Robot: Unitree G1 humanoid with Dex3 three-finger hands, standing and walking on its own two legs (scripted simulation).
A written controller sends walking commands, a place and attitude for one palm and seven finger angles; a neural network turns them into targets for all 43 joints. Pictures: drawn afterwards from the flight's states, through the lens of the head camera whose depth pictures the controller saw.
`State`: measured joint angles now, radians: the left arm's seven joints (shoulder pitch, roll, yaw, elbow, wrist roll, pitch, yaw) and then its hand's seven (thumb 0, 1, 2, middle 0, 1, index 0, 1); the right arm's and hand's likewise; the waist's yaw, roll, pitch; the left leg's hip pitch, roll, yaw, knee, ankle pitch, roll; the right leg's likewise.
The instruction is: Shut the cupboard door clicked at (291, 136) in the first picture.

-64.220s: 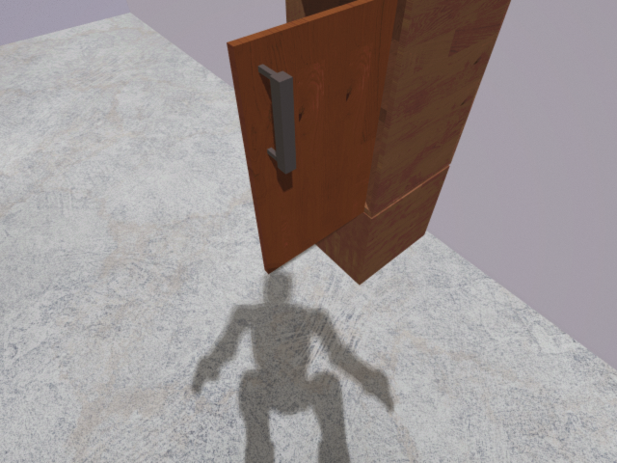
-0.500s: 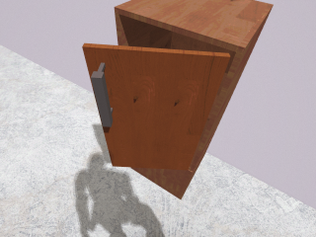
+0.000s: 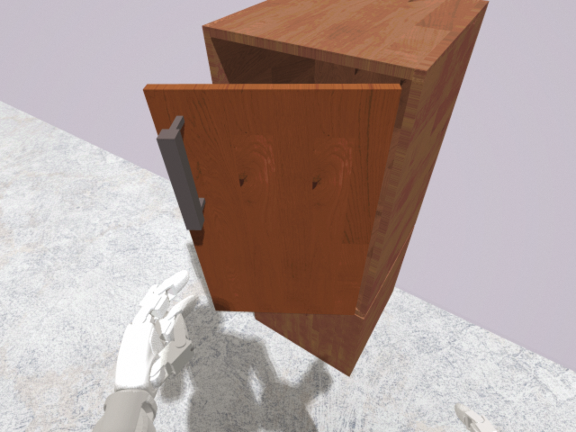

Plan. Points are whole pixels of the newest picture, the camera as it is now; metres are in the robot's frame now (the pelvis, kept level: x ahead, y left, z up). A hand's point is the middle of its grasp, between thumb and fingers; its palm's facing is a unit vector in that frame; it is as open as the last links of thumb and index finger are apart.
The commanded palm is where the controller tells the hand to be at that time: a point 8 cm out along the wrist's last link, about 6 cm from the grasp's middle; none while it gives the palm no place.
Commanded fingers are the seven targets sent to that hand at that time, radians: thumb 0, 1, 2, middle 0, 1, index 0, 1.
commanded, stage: raise the hand and make a fist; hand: left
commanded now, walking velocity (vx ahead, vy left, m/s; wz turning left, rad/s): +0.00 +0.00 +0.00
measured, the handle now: (187, 175) +0.47 +0.15 +0.14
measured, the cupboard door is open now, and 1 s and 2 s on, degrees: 30 30 30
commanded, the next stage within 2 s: bring the fist close to the handle in 1.64 s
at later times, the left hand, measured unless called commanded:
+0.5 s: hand (190, 370) +0.21 +0.13 +0.04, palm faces -0.19 -0.98 -0.05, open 4.4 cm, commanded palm +0.16 +0.21 +0.06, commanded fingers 0.00 0.90 0.90 -0.92 -1.08 -0.92 -1.08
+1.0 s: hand (111, 320) +0.23 +0.20 +0.13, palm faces +0.03 -1.00 -0.07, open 3.1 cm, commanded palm +0.20 +0.24 +0.12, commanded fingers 0.00 0.90 0.90 -1.30 -1.50 -1.30 -1.50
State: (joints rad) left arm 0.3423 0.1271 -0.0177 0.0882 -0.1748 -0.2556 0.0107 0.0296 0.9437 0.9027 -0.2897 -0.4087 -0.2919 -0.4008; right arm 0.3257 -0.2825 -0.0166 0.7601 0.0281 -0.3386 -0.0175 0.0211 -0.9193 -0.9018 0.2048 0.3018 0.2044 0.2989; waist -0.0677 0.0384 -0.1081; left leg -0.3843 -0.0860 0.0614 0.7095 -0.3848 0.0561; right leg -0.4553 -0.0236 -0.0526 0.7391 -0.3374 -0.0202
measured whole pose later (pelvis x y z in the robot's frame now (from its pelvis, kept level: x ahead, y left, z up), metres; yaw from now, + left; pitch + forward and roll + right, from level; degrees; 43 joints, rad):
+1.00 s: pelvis +0.02 +0.00 +0.00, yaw +1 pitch +3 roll -2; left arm 0.38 0.29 0.19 -0.27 -0.30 -0.16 -0.21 0.02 0.90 0.90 -1.20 -1.39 -1.20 -1.38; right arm 0.26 -0.24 0.05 0.53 0.06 -0.28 -0.06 0.02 -0.91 -0.90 0.20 0.30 0.20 0.30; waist 0.02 0.04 -0.08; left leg -0.37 -0.05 0.02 0.76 -0.43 0.08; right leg -0.39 0.02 -0.09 0.70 -0.35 -0.03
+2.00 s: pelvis +0.00 -0.02 +0.02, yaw +2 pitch -2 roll -1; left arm 0.08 0.34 0.24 -0.09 -0.30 0.03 -0.25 0.02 0.90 0.90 -1.31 -1.50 -1.31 -1.50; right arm 0.23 -0.25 0.08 0.61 0.07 -0.23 -0.09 0.02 -0.91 -0.90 0.21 0.30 0.21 0.30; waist 0.03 0.04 -0.02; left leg -0.22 -0.04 0.01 0.60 -0.34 0.06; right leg -0.25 0.03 -0.10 0.55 -0.27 -0.05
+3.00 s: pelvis +0.02 -0.02 +0.02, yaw +0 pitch +0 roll +0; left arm -0.22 0.25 0.13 0.20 -0.22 0.03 -0.14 0.02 0.90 0.90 -1.30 -1.50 -1.31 -1.50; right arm 0.24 -0.26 0.06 0.61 0.07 -0.11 -0.05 0.02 -0.91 -0.90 0.21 0.30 0.21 0.30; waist 0.00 0.04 -0.03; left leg -0.21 -0.04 0.04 0.55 -0.34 0.05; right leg -0.27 0.03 -0.07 0.55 -0.29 -0.05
